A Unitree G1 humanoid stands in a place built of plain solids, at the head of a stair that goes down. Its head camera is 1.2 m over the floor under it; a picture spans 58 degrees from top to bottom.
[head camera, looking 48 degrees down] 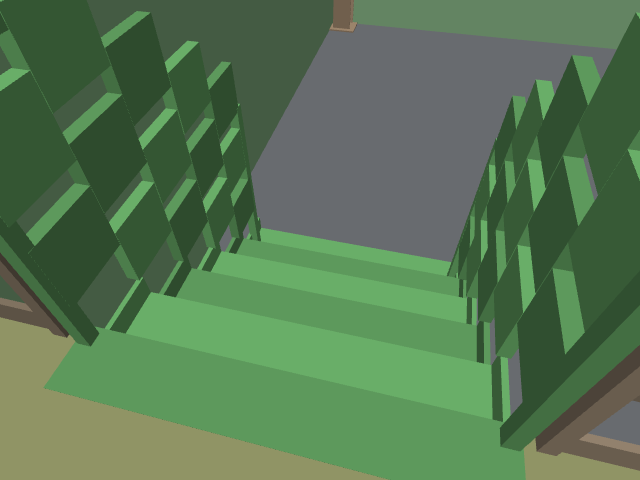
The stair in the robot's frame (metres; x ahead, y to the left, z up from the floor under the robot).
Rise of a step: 0.18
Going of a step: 0.27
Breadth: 1.32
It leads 14 degrees to the right of straight ahead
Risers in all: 6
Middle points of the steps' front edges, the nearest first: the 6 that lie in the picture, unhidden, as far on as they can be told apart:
0.56 0.10 0.00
0.83 0.03 -0.18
1.09 -0.03 -0.37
1.35 -0.09 -0.55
1.61 -0.16 -0.74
1.87 -0.22 -0.92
